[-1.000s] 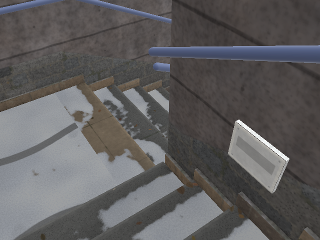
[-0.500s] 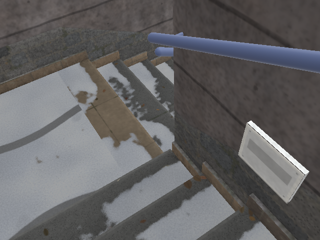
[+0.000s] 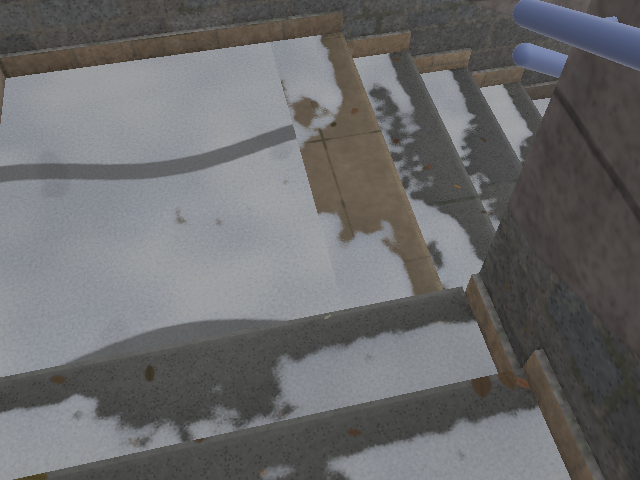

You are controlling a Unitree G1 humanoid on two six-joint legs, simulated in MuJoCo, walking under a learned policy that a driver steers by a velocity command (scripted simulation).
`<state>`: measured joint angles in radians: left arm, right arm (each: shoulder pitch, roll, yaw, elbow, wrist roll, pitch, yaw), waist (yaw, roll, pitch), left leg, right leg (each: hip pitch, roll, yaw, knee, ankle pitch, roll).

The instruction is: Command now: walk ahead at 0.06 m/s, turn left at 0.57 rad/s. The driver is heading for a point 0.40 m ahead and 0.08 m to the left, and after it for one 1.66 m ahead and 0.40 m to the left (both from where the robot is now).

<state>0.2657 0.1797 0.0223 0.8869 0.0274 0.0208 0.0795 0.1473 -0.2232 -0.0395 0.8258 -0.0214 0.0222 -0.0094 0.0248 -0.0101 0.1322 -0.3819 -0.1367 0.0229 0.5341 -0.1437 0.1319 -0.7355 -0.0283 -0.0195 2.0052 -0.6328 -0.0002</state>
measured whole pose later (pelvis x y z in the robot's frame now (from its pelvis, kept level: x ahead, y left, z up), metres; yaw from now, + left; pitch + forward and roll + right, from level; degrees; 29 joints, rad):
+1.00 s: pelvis +0.01 -0.09 +0.00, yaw +37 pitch -1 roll +0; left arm 0.44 0.24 0.02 0.71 0.03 -0.05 0.05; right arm 0.11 -0.24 -0.02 0.58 -0.05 0.09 0.01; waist 0.02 0.04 -0.06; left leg -0.96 -0.05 -0.09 1.78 -0.21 -0.05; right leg -0.28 -0.08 -0.21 0.64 -0.35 -0.04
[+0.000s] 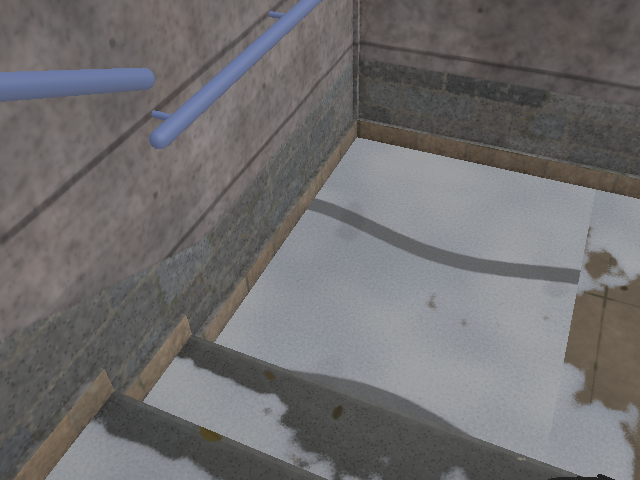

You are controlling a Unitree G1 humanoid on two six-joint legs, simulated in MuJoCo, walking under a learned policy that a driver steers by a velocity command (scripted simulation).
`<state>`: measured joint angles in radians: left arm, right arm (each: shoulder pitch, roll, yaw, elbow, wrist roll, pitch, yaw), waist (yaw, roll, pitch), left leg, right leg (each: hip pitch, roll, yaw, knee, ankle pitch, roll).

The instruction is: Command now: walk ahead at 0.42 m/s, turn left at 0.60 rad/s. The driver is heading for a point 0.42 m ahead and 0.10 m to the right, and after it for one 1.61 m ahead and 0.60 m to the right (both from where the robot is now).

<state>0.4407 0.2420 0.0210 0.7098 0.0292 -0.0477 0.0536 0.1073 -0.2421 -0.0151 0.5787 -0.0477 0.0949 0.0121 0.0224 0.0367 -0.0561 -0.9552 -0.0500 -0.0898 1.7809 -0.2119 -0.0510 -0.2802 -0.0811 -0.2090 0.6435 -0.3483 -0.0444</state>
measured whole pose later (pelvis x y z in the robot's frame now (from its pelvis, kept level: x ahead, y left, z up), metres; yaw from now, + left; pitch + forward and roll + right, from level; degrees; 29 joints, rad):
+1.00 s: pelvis +0.42 +0.08 -0.15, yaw -19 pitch +0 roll +1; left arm 0.21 0.22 0.03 0.86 0.02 0.01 0.01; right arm 0.23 -0.20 -0.01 0.83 -0.04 0.02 -0.08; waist -0.01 -0.01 0.09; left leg -0.81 0.04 -0.02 1.80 -0.53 -0.01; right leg -0.39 0.11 -0.01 0.59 -0.20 -0.14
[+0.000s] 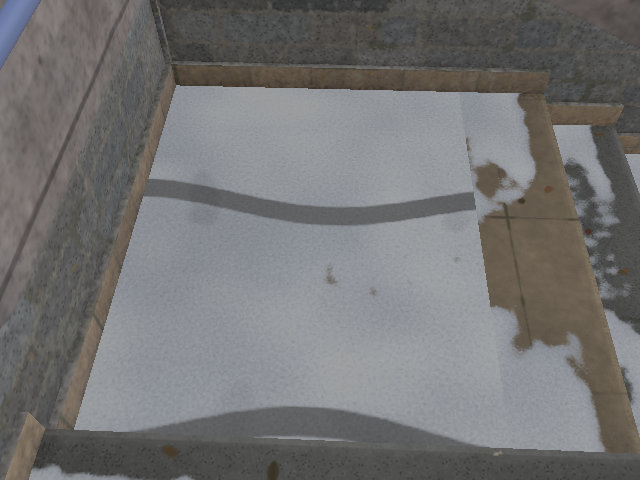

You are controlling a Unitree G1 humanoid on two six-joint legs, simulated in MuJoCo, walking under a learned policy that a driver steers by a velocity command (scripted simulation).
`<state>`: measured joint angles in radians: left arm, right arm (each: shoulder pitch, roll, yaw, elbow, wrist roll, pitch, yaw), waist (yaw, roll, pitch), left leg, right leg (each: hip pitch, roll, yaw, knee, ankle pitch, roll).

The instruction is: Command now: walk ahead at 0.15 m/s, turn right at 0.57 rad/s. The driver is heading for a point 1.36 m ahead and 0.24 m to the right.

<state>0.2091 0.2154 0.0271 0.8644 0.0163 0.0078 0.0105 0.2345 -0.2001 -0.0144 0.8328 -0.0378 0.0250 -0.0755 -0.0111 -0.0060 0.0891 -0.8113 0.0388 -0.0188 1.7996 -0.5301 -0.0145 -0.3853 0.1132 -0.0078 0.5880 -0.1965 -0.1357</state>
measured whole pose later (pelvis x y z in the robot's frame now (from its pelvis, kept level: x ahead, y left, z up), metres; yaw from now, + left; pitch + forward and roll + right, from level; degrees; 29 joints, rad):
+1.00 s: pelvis +0.06 +0.03 +0.01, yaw -30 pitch +0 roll +1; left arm 0.22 0.17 -0.01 0.76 0.00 0.04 0.00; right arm 0.24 -0.26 -0.01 0.75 -0.03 0.08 0.01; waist 0.00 0.05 -0.02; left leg -0.41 0.02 -0.04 0.90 -0.36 -0.04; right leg -0.25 0.09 0.02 0.47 -0.22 -0.09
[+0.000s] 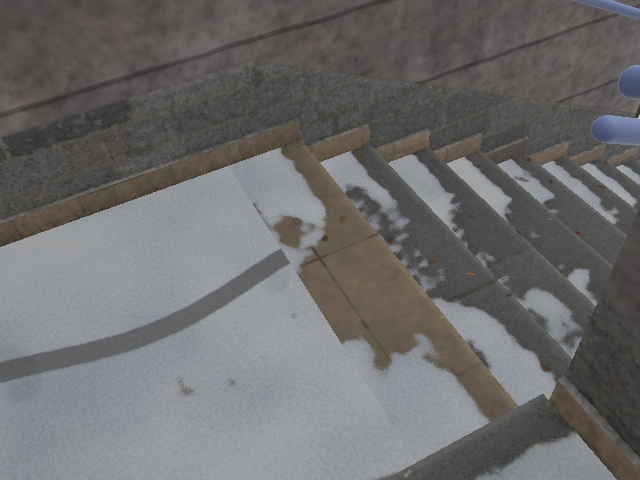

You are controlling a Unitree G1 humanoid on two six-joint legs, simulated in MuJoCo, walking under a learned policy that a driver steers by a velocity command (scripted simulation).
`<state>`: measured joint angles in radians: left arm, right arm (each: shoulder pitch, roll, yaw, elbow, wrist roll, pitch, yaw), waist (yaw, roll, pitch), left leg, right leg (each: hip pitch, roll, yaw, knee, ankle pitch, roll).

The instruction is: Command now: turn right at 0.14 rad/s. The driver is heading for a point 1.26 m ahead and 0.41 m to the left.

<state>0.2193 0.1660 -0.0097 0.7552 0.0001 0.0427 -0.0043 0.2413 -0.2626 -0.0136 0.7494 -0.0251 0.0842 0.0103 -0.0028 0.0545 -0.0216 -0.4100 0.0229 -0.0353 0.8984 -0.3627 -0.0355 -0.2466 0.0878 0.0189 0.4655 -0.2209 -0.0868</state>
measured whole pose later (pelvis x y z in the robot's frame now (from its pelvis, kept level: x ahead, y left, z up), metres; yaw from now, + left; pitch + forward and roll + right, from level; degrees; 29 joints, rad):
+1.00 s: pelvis +0.11 +0.01 -0.01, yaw +0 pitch +1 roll -1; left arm 0.52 0.19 0.06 1.20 0.04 -0.07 0.03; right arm 0.22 -0.25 -0.04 0.98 -0.04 -0.04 0.02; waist 0.05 0.02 0.00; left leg -0.52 0.00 -0.02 0.99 -0.31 0.04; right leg -0.09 0.08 0.00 0.49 -0.42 -0.08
